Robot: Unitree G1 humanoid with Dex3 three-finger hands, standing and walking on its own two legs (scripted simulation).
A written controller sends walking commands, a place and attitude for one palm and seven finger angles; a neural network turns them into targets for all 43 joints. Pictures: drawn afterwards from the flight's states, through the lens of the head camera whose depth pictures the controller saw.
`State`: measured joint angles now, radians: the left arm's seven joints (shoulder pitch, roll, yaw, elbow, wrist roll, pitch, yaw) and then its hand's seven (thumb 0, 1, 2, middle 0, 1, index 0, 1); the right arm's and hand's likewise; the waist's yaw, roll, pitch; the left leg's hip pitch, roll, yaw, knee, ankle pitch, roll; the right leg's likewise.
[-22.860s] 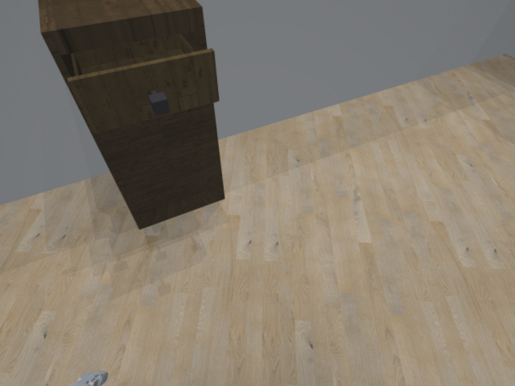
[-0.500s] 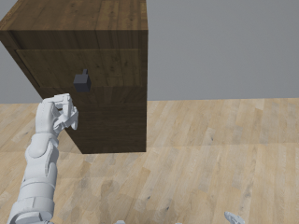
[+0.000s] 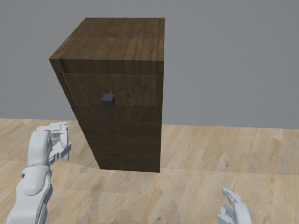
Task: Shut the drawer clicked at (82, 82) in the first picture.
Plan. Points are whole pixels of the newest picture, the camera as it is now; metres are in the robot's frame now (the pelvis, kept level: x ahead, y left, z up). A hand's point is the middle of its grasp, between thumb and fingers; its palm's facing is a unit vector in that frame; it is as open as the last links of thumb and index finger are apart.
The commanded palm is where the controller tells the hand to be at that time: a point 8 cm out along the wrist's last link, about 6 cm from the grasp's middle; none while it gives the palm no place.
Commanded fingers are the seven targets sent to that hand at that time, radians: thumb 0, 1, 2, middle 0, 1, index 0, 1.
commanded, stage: draw the hand back to the body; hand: left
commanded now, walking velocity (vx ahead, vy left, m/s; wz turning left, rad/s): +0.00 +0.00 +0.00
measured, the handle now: (109, 97) +0.59 +0.22 -0.01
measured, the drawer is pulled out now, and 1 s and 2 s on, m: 0.00 0.00 0.00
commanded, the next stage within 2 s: step back with the hand held close in 0.56 s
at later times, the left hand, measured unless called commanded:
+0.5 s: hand (28, 164) +0.18 +0.24 +0.18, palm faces +0.43 -0.81 -0.40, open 3.3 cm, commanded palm +0.14 +0.28 +0.18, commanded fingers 0.00 0.90 0.90 -1.40 -1.60 -1.40 -1.60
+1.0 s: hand (27, 166) +0.18 +0.26 +0.16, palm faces +0.29 -0.81 -0.51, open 3.3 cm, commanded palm +0.12 +0.30 +0.18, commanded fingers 0.00 0.90 0.90 -1.40 -1.60 -1.40 -1.60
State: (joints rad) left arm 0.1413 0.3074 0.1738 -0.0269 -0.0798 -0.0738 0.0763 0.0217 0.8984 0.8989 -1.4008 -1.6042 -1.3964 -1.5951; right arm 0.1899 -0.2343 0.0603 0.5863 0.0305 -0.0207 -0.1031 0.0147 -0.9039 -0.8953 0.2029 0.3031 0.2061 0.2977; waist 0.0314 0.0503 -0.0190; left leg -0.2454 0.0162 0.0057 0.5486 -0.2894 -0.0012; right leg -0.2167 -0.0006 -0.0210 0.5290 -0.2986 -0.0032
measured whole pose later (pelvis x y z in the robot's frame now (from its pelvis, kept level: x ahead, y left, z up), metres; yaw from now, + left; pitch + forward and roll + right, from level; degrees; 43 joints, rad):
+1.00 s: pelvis -0.02 +0.02 +0.01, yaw -1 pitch +1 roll -1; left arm 0.62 0.37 0.34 -0.50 -0.05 -0.19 0.10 0.02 0.89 0.90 -1.40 -1.60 -1.40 -1.59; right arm 0.18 -0.24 -0.02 0.57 0.00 0.00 -0.08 0.02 -0.90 -0.90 0.20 0.30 0.21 0.30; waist 0.00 0.06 0.03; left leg -0.24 -0.01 0.03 0.42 -0.19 0.03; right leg -0.21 -0.02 0.00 0.38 -0.19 0.03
